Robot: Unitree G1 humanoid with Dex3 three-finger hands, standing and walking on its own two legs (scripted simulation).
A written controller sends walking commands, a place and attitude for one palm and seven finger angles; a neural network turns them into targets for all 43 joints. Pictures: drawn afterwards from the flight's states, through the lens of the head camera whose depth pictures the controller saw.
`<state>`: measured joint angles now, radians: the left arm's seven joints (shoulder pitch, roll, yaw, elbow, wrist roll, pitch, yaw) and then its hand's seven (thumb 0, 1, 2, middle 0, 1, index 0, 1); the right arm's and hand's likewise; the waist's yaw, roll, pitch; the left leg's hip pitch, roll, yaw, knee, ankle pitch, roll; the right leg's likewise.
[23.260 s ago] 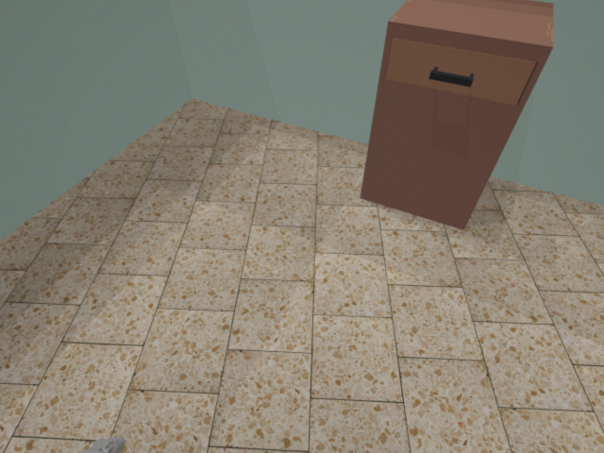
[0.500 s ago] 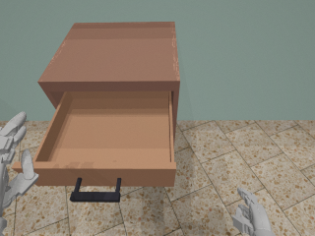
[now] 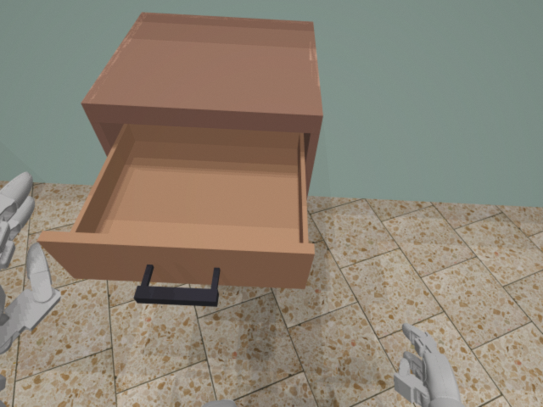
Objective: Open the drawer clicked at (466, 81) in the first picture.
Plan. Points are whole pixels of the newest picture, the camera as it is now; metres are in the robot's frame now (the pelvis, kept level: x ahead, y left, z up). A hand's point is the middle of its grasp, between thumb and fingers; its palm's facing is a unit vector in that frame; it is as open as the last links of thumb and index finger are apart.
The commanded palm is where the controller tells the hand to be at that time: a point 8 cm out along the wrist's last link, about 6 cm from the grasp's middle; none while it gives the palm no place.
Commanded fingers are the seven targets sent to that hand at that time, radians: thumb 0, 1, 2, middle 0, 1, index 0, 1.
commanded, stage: step back with the hand held close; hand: left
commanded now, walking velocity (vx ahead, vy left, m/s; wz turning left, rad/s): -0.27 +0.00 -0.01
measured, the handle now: (180, 284) +0.31 +0.18 -0.07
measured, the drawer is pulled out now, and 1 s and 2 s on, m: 0.30 0.30 0.30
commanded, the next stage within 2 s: stop stepping back and stand still in 0.58 s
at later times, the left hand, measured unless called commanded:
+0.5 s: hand (52, 393) +0.11 +0.19 +0.17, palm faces +0.23 -0.83 -0.51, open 7.4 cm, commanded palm +0.06 +0.25 +0.19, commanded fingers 0.00 0.90 0.90 -0.20 -0.30 -0.20 -0.30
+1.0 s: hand out of the picture -0.01 +0.17 +0.18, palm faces +0.35 -0.82 -0.45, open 7.4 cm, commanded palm -0.07 +0.22 +0.19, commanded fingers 0.00 0.90 0.90 -0.20 -0.30 -0.20 -0.30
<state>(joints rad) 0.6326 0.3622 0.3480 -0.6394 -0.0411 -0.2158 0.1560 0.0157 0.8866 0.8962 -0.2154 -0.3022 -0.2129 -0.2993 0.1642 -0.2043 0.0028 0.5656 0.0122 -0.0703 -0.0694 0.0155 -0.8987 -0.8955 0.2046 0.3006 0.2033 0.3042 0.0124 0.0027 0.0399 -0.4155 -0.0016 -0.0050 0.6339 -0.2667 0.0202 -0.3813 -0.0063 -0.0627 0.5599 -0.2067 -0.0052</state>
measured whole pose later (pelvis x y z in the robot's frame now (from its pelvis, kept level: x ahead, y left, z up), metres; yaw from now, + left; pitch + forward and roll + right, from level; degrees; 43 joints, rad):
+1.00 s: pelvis -0.20 -0.06 +0.01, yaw +0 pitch +0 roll +2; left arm 0.65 0.37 0.35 -0.58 -0.05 -0.18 0.15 0.01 0.89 0.90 -0.22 -0.30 -0.21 -0.30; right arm 0.23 -0.18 0.02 0.63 0.01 -0.05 -0.05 0.02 -0.90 -0.90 0.21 0.30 0.21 0.30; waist -0.01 -0.02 -0.01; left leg -0.41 -0.01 0.01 0.87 -0.37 0.00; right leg -0.27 0.00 -0.07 0.50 -0.23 -0.06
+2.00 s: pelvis -0.23 -0.04 +0.02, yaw +3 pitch -3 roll -1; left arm 0.32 0.20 0.02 1.11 0.01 0.03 0.02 0.00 0.95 0.90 -0.21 -0.30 -0.20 -0.30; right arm 0.32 -0.17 -0.01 1.07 -0.01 0.02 -0.04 0.01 -0.91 -0.90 0.20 0.30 0.20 0.30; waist 0.01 -0.01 0.09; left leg -0.17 -0.02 -0.01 0.44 -0.23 0.03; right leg -0.18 0.02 0.00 0.40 -0.18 -0.01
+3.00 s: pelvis -0.24 -0.06 +0.02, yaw +3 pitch -2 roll +0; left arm 0.28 0.13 0.02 1.13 0.01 0.00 0.03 0.00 0.91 0.90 -0.20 -0.30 -0.20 -0.30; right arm 0.32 -0.11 -0.02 1.11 -0.01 0.01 -0.04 0.01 -0.91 -0.90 0.20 0.30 0.20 0.30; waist 0.00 0.01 0.08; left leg -0.18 0.00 -0.01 0.43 -0.22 0.00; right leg -0.20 0.04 0.00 0.42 -0.18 -0.04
